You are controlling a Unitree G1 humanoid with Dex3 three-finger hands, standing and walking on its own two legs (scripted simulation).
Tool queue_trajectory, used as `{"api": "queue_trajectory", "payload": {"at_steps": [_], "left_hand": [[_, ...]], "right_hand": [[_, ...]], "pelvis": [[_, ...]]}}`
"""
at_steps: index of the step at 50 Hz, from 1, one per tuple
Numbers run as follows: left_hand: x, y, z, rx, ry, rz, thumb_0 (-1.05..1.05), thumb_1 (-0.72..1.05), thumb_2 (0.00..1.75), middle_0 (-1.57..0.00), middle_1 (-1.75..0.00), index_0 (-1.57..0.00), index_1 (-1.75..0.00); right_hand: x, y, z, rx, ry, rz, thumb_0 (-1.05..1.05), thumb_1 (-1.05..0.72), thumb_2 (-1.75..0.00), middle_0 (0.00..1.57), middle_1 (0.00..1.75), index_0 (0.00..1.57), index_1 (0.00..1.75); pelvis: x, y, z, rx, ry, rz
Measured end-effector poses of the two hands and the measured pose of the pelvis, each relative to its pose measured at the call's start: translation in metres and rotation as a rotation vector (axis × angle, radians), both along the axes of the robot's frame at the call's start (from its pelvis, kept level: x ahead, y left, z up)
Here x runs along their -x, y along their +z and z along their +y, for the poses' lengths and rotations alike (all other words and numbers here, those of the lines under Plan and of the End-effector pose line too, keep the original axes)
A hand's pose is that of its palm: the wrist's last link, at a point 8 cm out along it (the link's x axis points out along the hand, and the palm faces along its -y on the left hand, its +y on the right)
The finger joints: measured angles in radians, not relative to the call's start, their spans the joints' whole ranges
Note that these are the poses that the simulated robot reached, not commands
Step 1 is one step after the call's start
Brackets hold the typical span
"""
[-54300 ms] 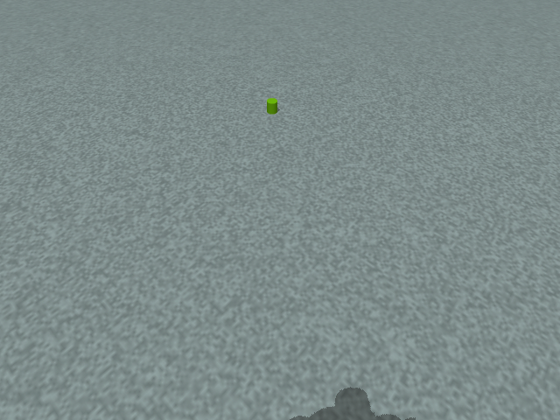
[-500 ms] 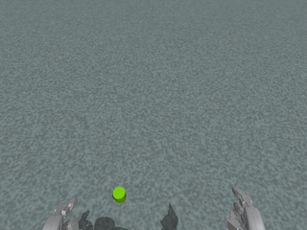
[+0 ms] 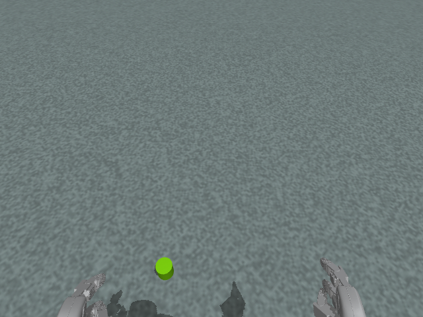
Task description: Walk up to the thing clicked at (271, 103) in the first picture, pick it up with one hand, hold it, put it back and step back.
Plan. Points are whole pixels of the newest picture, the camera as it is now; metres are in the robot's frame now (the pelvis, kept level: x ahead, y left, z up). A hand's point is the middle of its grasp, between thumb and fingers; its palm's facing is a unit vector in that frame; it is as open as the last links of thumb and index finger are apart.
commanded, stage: home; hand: left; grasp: from above
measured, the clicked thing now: (164, 268) +0.46 +0.17 -0.68
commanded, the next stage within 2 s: stand in 0.30 s
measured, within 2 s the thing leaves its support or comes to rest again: neither
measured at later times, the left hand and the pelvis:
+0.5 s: hand out of the picture +0.17 +0.20 -0.08, palm faces +0.02 -0.96 -0.29, open 7.4 cm; pelvis +0.00 +0.00 +0.01, yaw +0 degrees
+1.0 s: hand out of the picture +0.05 +0.23 -0.10, palm faces +0.07 -0.95 -0.31, open 7.4 cm; pelvis +0.00 +0.01 +0.06, yaw +1 degrees
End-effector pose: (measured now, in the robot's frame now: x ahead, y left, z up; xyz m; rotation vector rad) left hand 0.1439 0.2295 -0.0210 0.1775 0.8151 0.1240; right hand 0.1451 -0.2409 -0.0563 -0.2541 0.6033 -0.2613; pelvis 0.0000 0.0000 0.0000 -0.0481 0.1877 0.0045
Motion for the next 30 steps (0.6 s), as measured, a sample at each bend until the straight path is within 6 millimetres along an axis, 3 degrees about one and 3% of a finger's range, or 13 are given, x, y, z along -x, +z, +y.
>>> {"api": "queue_trajectory", "payload": {"at_steps": [20, 25, 30], "left_hand": [[-0.004, -0.001, 0.000, 0.003, 0.002, 0.003, 0.02, 0.90, 0.90, -0.20, -0.30, -0.20, -0.30], [-0.008, -0.025, 0.016, -0.092, -0.025, -0.002, 0.01, 0.90, 0.90, -0.21, -0.30, -0.20, -0.30], [0.013, -0.038, 0.034, -0.114, 0.009, 0.098, 0.01, 0.90, 0.90, -0.21, -0.30, -0.20, -0.30]], "right_hand": [[-0.003, -0.001, 0.000, 0.001, 0.000, 0.004, 0.02, -0.91, -0.90, 0.20, 0.30, 0.20, 0.30], [0.005, -0.018, -0.007, 0.053, 0.149, 0.273, 0.01, -0.90, -0.90, 0.20, 0.30, 0.20, 0.30], [0.023, -0.016, -0.020, 0.015, 0.110, 0.387, 0.02, -0.90, -0.90, 0.21, 0.30, 0.21, 0.30]], "pelvis": [[-0.003, -0.001, 0.000, 0.000, 0.000, 0.007], [0.004, 0.013, -0.001, -0.033, -0.003, -0.092], [0.005, 0.026, 0.000, -0.047, -0.006, -0.139]]}}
